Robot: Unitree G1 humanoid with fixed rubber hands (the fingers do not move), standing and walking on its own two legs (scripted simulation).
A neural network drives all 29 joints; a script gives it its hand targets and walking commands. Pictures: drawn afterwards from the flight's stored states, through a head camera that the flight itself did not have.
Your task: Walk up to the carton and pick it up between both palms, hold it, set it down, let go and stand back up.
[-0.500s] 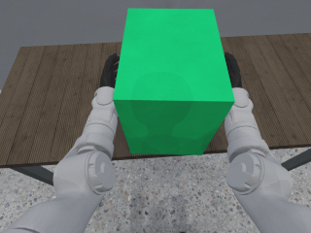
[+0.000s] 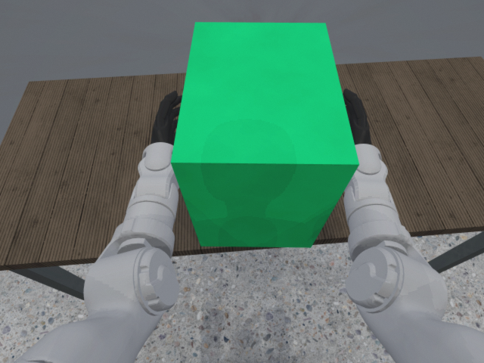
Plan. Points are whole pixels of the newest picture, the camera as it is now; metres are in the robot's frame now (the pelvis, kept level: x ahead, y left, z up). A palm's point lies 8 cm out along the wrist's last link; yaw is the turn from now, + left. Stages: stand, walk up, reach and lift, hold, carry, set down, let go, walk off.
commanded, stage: reach and lift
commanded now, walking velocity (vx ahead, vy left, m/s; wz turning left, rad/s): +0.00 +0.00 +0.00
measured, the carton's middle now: (257, 144) +0.48 -0.01 +0.04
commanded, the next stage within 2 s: none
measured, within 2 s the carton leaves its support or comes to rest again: leaves its support in 1.32 s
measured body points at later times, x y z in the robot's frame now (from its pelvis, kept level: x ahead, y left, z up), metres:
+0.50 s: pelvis +0.00 +0.00 +0.00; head +0.08 +0.01 +0.45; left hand +0.46 +0.14 +0.08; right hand +0.45 -0.17 +0.09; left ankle -0.04 +0.13 -0.74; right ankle -0.02 -0.12 -0.74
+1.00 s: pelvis +0.00 +0.01 +0.00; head +0.07 +0.01 +0.45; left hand +0.46 +0.14 +0.08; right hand +0.45 -0.17 +0.09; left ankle -0.04 +0.13 -0.74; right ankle -0.02 -0.11 -0.74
